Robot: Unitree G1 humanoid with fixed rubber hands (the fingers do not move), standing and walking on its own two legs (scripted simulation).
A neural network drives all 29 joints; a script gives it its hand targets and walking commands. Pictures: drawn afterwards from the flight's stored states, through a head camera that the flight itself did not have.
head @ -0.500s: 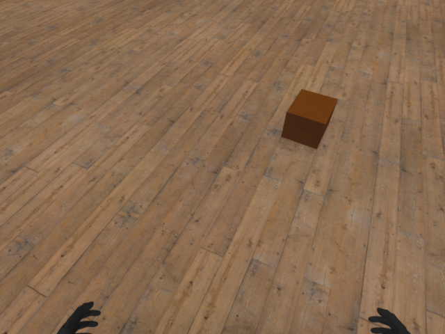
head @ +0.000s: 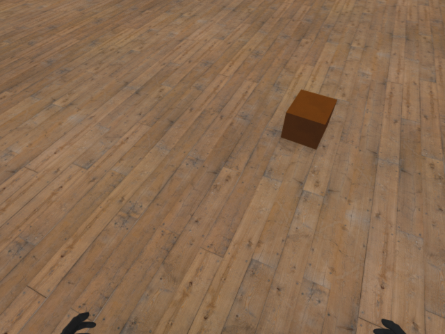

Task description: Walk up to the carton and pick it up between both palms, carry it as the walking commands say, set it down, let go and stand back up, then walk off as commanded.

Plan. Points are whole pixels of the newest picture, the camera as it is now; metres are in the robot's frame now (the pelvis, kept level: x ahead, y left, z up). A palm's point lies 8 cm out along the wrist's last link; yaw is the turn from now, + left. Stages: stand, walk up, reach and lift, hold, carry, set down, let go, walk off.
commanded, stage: stand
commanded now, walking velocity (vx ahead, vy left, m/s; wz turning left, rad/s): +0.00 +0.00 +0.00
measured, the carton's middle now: (308, 118) +1.50 -0.53 -0.68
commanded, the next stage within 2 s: walk up in 0.38 s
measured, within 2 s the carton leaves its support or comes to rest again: neither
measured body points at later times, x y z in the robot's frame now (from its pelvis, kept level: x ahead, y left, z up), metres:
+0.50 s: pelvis +0.01 +0.00 +0.00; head +0.01 +0.00 +0.45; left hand +0.12 +0.32 -0.11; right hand +0.12 -0.32 -0.11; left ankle +0.00 +0.12 -0.75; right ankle +0.01 -0.12 -0.75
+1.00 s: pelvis +0.12 -0.11 -0.02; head +0.13 -0.13 +0.43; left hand +0.16 +0.17 -0.14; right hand +0.17 -0.39 -0.16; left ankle +0.09 +0.05 -0.67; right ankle +0.07 -0.21 -0.75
